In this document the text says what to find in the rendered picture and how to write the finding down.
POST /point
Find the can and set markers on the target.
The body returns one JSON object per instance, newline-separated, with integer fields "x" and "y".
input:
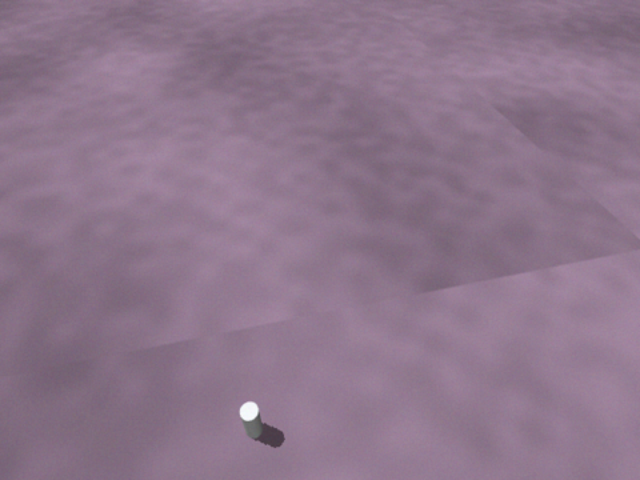
{"x": 250, "y": 416}

